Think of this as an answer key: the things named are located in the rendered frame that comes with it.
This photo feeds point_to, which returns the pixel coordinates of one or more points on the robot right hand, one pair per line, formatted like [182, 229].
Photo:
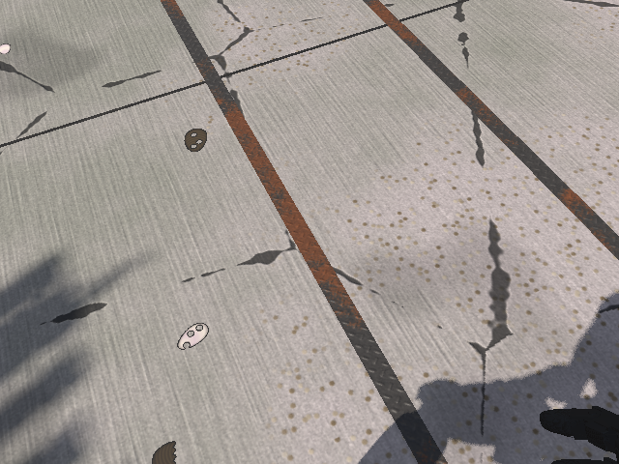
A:
[597, 425]

